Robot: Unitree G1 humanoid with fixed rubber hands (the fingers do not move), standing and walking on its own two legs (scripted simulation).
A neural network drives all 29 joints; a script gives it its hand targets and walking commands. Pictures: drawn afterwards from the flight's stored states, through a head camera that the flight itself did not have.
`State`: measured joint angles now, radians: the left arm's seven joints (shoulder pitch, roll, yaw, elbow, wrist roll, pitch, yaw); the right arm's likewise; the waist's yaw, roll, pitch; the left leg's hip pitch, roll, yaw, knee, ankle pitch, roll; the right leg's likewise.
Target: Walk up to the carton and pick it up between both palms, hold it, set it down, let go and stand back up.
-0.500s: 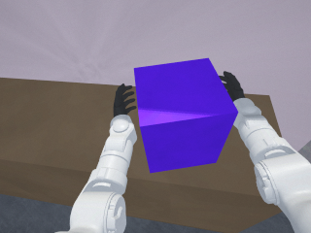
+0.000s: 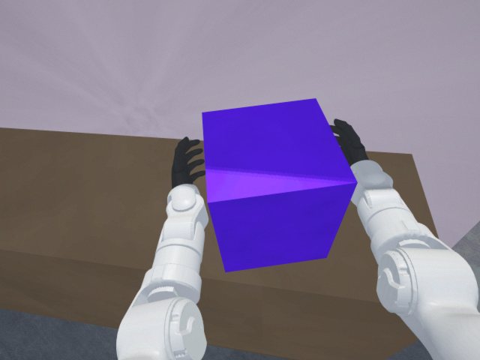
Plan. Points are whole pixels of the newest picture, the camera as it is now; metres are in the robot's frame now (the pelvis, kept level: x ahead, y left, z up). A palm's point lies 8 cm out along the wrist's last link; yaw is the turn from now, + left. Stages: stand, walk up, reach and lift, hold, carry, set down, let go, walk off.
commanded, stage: reach and lift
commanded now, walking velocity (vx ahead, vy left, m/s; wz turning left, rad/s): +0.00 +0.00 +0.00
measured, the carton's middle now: (268, 189) +0.42 +0.02 +0.04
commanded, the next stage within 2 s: none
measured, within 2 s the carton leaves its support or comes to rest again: leaves its support in 0.88 s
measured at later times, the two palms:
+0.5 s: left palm (181, 187) +0.37 +0.17 +0.09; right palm (352, 166) +0.43 -0.13 +0.09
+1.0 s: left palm (172, 183) +0.36 +0.18 +0.11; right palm (351, 167) +0.41 -0.12 +0.11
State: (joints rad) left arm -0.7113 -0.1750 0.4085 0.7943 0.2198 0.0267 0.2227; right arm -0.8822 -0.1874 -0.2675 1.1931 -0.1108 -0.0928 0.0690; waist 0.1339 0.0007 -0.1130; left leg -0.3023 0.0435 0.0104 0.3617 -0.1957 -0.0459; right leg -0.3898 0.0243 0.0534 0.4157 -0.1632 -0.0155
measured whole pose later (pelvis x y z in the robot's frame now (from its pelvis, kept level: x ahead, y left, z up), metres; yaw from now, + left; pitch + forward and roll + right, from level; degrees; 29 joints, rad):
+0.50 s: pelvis -0.01 +0.00 +0.00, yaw +0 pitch +7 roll +1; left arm -0.71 -0.17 0.44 0.79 0.24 0.04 0.20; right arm -0.88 -0.15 -0.37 1.19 -0.19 -0.09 0.07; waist 0.13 0.00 -0.11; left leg -0.30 0.04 0.01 0.36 -0.19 -0.05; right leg -0.39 0.02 0.05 0.41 -0.15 -0.02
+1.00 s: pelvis -0.02 +0.00 +0.00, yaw +0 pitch +7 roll +1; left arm -0.72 -0.12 0.42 0.79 0.24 0.10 0.17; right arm -0.85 -0.11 -0.28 1.12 -0.10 -0.02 -0.01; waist 0.12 0.00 -0.15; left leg -0.30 0.04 0.01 0.36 -0.18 -0.05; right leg -0.38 0.02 0.05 0.40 -0.13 -0.01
